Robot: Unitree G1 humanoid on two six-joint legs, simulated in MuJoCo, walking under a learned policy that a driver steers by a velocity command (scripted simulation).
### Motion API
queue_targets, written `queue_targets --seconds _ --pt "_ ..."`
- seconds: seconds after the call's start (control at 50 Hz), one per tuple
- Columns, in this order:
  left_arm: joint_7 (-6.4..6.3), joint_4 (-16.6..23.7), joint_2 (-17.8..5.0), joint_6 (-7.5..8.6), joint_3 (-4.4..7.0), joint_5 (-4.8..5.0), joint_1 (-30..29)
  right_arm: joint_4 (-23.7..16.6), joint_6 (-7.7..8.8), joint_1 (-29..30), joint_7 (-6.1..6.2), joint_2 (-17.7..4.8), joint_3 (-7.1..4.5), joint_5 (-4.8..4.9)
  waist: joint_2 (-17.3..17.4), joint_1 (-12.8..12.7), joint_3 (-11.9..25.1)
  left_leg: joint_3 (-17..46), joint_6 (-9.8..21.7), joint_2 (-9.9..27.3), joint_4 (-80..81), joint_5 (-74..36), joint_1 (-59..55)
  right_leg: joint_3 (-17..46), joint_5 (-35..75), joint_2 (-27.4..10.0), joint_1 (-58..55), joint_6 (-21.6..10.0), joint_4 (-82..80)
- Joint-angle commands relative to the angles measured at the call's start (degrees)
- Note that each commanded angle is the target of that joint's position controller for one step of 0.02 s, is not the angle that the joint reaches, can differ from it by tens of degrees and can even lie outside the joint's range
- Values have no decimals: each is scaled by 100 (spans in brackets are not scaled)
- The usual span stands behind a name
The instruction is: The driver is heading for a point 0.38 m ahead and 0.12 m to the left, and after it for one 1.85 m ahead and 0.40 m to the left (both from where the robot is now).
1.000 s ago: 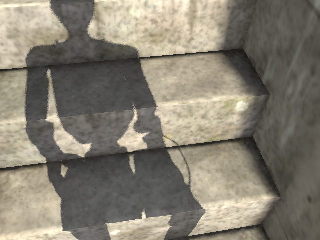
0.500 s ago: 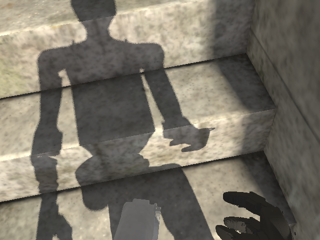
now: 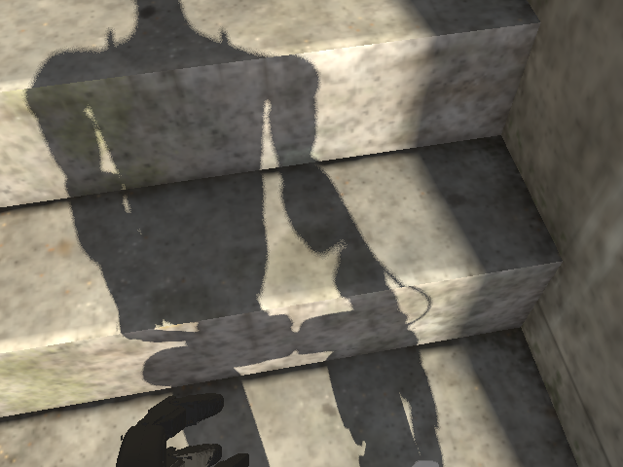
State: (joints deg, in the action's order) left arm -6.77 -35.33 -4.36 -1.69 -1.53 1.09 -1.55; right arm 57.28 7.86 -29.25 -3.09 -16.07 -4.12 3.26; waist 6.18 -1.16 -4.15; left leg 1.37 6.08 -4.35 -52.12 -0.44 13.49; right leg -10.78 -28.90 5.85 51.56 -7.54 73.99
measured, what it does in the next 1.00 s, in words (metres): climbs: left foot 0.20 m higher, then right foot 0.20 m higher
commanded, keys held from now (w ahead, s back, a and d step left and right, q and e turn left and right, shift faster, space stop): w+shift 0.08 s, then shift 0.40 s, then w+shift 0.52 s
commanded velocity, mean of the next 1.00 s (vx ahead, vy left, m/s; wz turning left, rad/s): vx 0.59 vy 0.06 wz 0.00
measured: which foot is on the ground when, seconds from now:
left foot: up 0.00-0.30, down 0.32-0.80, up 0.82-1.00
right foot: down 0.00-0.32, up 0.34-0.76, down 0.78-1.00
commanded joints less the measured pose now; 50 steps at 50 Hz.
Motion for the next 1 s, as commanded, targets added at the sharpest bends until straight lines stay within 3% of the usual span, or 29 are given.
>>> queue_targets --seconds 0.02,0.08,0.1,0.18,0.2,0.22,0.24,0.26,0.28,0.3,0.32,0.34,0.38,0.44,0.46,0.48,0.52,0.56,0.62,0.64,0.7,0.74,0.78,0.82,0.84,0.86,0.92,0.96,1.0 --pt "-155 -750 -1998 -11 1006 -164 2134 -1633 145 1078 -259 -258 -75 -647 -121 -820 2928 1869 -337 -712 -7310 -249 3121 8130 -2150 -2202 -4962 -1779 -5826" --pt "40 -1555 -920 636 632 -351 1493 -2533 -204 2054 27 599 249 -829 754 97 -37 1610 -267 -538 -9043 810 5347 4724 -637 -1761 -3027 -949 -4602" --pt "226 -1808 -979 796 549 -263 1806 -2673 -236 2056 241 1192 472 -761 -478 313 -201 1610 -88 -358 -9022 2280 6132 3706 -261 -1622 -3218 -906 -4932" --pt "511 -2388 -1078 1117 477 -290 2579 -3382 -275 3774 690 1155 623 -150 -1023 180 -659 307 188 39 -8727 3838 6915 1605 2722 -1814 -3052 -769 -6752" --pt "540 -2342 -1157 1113 462 -192 2494 -3587 -332 3772 725 1045 620 -145 -1122 391 -654 358 215 395 -7768 3814 6486 1185 2717 -1768 -2801 -560 -6984" --pt "1312 -2433 -974 783 296 -838 2090 -4155 -649 3901 379 -415 591 -404 -512 925 2178 602 1023 434 -4609 3860 5245 1232 2981 -888 -2174 -226 -5284" --pt "1866 -2250 -2302 420 717 -873 2076 -4476 -1036 4765 114 -750 518 -552 -1223 911 1924 91 697 143 -2808 2809 2064 1679 5575 -1002 61 -907 -6939" --pt "1910 -1952 -2643 407 725 -753 1339 -3390 -1057 3452 -239 -88 625 -266 -2125 1329 2233 -608 100 -83 -3875 674 581 1829 8603 -1500 396 -1099 -7075" --pt "872 -1266 -2746 943 879 65 1032 -2239 -702 496 417 515 492 -255 -1482 1697 2151 -1609 -136 -317 -3319 1910 12 237 10369 -1443 -2098 -927 -6562" --pt "1610 -1869 -3014 799 702 -58 1262 -3073 -1142 1758 -20 -235 547 -138 -1532 2227 2682 -388 263 -449 -1255 1616 872 1753 13487 -2111 -2209 -1218 -4916" --pt "1684 -1738 -2365 659 651 -426 1496 -1810 -1218 -480 -53 -815 155 -367 -75 2188 3242 575 757 42 302 -2241 -1106 1399 11359 -1708 -1992 -599 -2570" --pt "1071 -1228 -1771 849 732 -303 1010 -1334 -782 112 416 172 259 -623 139 1756 2726 1090 705 137 1832 312 -355 655 4234 -210 -3088 -93 -968" --pt "802 -887 -537 829 565 -465 2107 -1141 -460 980 592 -322 41 -413 258 526 2242 4036 1789 1618 1494 -1871 -1103 2327 905 534 255 331 3959" --pt "612 -54 -446 739 340 -704 955 -692 -278 1376 539 160 -8 -400 -197 214 525 2794 853 950 1720 1048 -199 2024 916 99 1728 172 4201" --pt "737 -351 -853 472 294 -57 960 -308 -413 1173 89 1058 468 -208 396 59 1455 2443 573 1368 1376 -1244 -989 2569 836 -274 2912 -127 3625" --pt "498 228 -469 413 289 -677 721 -566 -229 906 457 431 27 -328 -246 187 846 2366 731 1082 2046 -298 -716 1831 828 -178 1570 216 4101" --pt "458 474 -467 301 267 -514 682 -618 -109 1344 688 -48 -57 -436 -697 -261 668 2589 721 1408 2691 1361 72 1879 665 -621 1399 411 3389" --pt "933 365 -832 153 53 -204 -31 -397 -382 1335 -73 304 177 -757 -746 -268 955 2305 765 1602 3022 1662 589 1942 703 -902 2625 -452 3892" --pt "974 485 -504 279 -288 -323 -1004 452 -429 -867 -99 283 260 -954 -731 426 873 2593 945 1858 3246 2500 -1154 1529 686 -1181 5174 -749 4610" --pt "607 1187 358 335 -153 -641 -1927 -73 -82 -565 430 -26 -10 -399 118 819 -295 2656 902 1599 4411 3450 -542 988 -22 -995 4333 -149 4824" --pt "632 1843 -92 283 -196 -180 -2148 -69 59 -176 784 -138 -33 -227 -222 550 -327 1699 965 1645 6169 1333 620 594 -279 -1250 1419 89 1748" --pt "548 1418 -229 235 40 163 -843 -185 199 -389 641 -358 -10 -9 -426 174 1112 601 926 1525 4860 -5933 1005 -469 -800 -240 -2737 -65 190" --pt "311 694 -1177 -52 509 -10 2317 -349 593 129 245 -1683 -451 275 922 -1587 3260 667 683 1945 1677 -10011 -217 537 -578 -68 -4403 -221 -362" --pt "167 87 -2284 -54 905 -415 2860 -1162 586 971 -139 -700 -450 -95 -1626 -1399 3209 1061 114 -112 -2821 -2517 2318 6190 -4278 -2060 -5014 -926 -4640" --pt "229 -99 -2159 69 957 -234 2187 -1421 489 1429 -27 -70 -450 -463 -1383 -1050 2671 1723 6 -505 -5576 -352 3191 7411 -4499 -2373 -4352 -587 -5786" --pt "341 -320 -1738 285 826 -136 1407 -2026 283 2019 118 890 -196 -668 -937 -376 1460 1444 -12 -438 -7052 -180 3994 6571 -3878 -2339 -3432 -532 -5522" --pt "451 -1622 -553 683 528 -295 1797 -2769 -84 2346 307 1776 397 -679 -739 256 105 1227 464 -182 -9018 1006 5994 3763 -816 -1938 -2907 -433 -5122" --pt "221 -1976 -86 792 296 -249 2079 -2639 -375 1961 313 1252 383 -480 282 472 -532 1493 249 -102 -8749 1342 6159 2712 1715 -1996 -2644 -55 -4931" --pt "222 -2205 -709 858 325 -245 2281 -3140 -618 2518 313 1444 499 -293 -184 686 -588 1223 268 -297 -9497 2797 6905 1879 2875 -2127 -2857 47 -5380"
Keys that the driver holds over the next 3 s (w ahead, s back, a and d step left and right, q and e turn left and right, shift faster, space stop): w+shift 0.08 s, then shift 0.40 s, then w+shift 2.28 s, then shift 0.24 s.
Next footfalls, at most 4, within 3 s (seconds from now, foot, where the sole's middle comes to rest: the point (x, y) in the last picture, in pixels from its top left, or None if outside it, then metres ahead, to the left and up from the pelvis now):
0.32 left None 0.30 0.26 -0.42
0.78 right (371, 223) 0.60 -0.03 -0.22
1.20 left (201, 23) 0.77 0.20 -0.01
1.54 right None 1.07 0.08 0.19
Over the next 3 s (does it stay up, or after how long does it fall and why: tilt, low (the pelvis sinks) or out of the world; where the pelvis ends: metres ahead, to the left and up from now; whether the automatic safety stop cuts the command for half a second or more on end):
stays up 1.76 0.44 1.58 its command is cut before an obstacle after 1.0 s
